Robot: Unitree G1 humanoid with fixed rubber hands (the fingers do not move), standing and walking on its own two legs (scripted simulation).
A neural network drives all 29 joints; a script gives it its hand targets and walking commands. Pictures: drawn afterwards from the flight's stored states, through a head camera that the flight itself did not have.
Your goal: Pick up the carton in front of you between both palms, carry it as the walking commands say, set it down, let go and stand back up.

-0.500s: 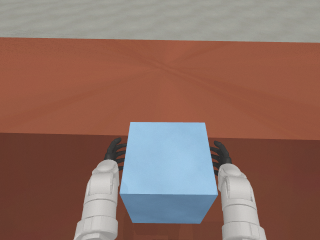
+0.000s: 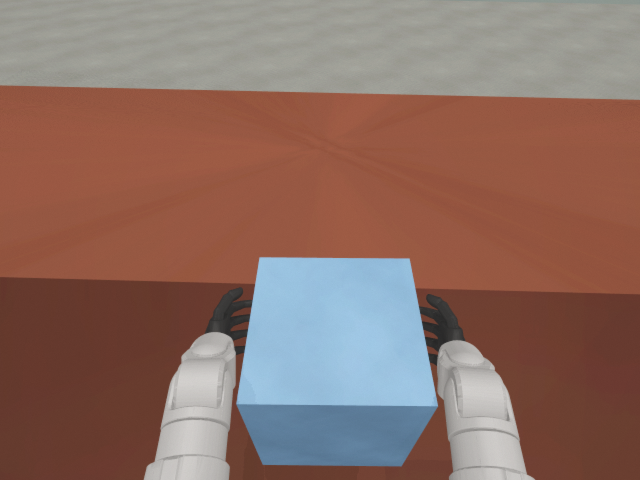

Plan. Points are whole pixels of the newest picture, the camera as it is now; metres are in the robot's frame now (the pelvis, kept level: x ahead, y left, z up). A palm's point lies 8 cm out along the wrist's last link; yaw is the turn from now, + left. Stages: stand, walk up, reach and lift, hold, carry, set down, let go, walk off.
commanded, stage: reach and lift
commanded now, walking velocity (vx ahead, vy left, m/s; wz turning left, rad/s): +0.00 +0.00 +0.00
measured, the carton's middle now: (333, 365) +0.30 +0.00 -0.04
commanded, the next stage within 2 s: hold in 0.10 s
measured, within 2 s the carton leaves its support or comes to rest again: neither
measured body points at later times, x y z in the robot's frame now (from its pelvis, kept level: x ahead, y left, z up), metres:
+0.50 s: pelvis -0.02 +0.00 +0.00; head -0.05 +0.00 +0.45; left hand +0.28 +0.15 +0.04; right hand +0.28 -0.15 +0.04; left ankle +0.01 +0.13 -0.75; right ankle +0.01 -0.13 -0.75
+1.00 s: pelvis -0.01 +0.00 +0.00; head -0.04 +0.00 +0.45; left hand +0.29 +0.15 +0.04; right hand +0.29 -0.15 +0.04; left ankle +0.01 +0.13 -0.75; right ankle +0.01 -0.13 -0.75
